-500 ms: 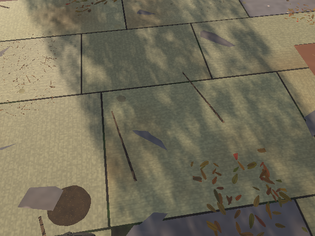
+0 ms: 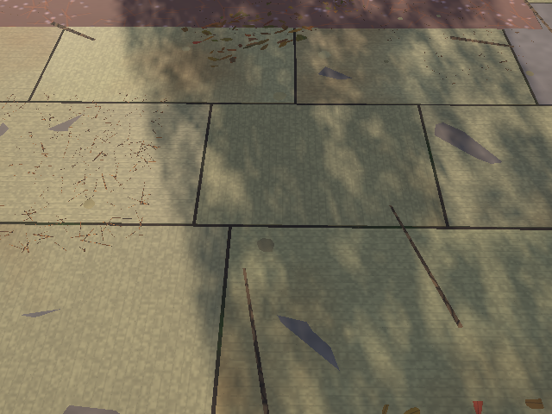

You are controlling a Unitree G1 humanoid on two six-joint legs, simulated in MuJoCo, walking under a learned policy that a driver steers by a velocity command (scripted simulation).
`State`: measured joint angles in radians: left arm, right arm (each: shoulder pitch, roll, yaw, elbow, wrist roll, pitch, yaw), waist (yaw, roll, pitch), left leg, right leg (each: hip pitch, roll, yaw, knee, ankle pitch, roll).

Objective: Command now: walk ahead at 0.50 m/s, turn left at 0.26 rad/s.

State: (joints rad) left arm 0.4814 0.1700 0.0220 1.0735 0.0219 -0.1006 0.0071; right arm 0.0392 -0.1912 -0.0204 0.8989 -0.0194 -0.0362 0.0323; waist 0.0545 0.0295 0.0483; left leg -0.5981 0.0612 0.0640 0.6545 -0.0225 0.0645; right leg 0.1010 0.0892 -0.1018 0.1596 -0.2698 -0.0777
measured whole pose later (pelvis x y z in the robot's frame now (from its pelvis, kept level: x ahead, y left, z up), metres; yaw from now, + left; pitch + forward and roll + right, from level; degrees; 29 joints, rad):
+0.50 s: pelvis +0.24 +0.05 +0.00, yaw +16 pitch +1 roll +0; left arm 0.04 0.24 0.03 0.81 0.02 -0.01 0.01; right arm 0.38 -0.23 -0.06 0.95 -0.01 -0.03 -0.01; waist -0.07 -0.04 0.08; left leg -0.12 -0.16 -0.12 0.36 -0.23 0.12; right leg -0.64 -0.05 0.04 0.84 -0.14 0.03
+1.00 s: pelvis +0.31 +0.03 +0.00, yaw +34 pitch -1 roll +0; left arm 0.20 0.27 0.03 0.77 0.03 0.01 0.03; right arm 0.18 -0.30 -0.07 0.77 -0.02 0.09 0.04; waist 0.01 0.02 0.07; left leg -0.42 -0.01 -0.02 0.93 -0.43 -0.02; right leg -0.29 -0.04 -0.14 0.42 -0.12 -0.05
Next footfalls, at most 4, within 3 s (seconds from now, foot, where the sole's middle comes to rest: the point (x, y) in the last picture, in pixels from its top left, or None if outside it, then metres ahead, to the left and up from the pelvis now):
0.10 left None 0.22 0.09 -0.78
0.66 right None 0.46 0.00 -0.78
1.12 left None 0.26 0.14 -0.78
1.54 right None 0.38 -0.03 -0.78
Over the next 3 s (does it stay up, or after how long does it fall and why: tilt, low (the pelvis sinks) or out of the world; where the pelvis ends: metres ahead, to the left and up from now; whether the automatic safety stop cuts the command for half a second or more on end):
stays up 0.50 0.26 0.00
